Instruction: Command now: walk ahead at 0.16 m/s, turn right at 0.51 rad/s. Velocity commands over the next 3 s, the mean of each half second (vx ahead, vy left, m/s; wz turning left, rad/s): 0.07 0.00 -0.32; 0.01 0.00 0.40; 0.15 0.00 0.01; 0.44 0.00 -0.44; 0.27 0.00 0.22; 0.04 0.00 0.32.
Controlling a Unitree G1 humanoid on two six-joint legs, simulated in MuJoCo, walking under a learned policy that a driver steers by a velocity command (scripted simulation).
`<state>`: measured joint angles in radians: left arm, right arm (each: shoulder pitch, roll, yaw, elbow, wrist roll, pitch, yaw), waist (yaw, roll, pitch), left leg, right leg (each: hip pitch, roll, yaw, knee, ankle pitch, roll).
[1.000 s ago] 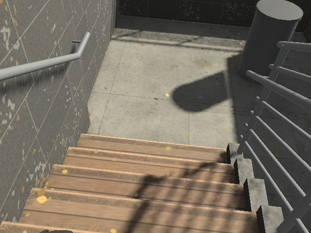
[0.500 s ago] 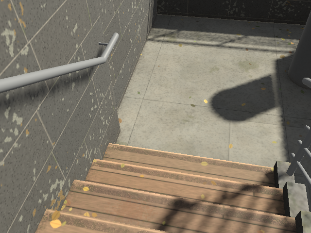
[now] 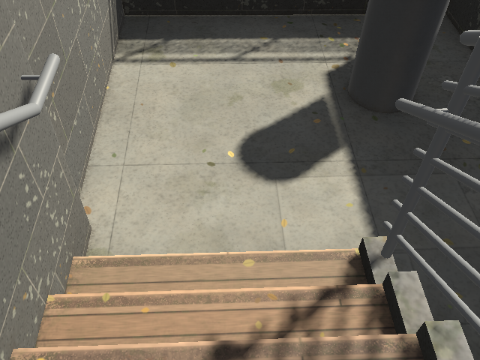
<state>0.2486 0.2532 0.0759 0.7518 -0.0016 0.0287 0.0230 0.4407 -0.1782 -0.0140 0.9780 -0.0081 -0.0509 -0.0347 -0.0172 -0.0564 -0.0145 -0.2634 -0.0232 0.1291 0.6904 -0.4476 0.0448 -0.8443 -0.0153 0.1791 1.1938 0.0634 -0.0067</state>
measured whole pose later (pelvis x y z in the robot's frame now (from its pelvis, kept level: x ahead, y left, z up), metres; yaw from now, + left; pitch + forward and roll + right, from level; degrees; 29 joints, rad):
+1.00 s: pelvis +0.11 +0.00 -0.17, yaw +5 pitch -2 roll -1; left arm 0.38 0.33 0.00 0.69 0.01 0.04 0.10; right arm -0.01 -0.21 0.02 0.41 0.04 0.09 -0.04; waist 0.10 -0.03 0.03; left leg -0.85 0.03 -0.11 2.07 -0.71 -0.08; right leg -0.40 -0.17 -0.13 0.64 -0.19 0.06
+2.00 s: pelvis +0.35 +0.00 -0.19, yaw -13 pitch +3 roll +0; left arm 0.45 0.14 0.02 0.83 -0.02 -0.04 0.05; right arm 0.20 -0.26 -0.06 0.69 -0.04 -0.09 0.00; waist 0.00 0.05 -0.05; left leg -0.80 0.07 -0.17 0.82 0.41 -0.01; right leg -0.29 0.18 0.16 0.78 -0.53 -0.10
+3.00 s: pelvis +0.63 -0.03 -0.35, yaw +8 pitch +2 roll -1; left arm 0.24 0.20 0.00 0.78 -0.01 -0.01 0.00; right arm 0.20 -0.16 0.02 0.73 0.01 0.07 0.00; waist 0.04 0.00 -0.01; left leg -0.34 -0.02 -0.10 0.73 -0.39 0.00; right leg -0.32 -0.04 0.05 0.70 -0.40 0.06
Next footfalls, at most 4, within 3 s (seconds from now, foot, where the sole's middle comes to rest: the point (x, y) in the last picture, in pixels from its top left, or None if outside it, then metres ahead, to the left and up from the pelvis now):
0.28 right None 0.24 -0.18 -0.93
1.06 left None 0.08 0.17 -0.75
1.72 right None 0.29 -0.07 -0.93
2.18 left None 0.59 0.05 -1.10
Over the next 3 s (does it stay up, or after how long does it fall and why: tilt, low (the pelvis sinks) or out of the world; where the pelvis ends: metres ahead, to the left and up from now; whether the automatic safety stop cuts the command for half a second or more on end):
stays up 0.63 -0.03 -0.35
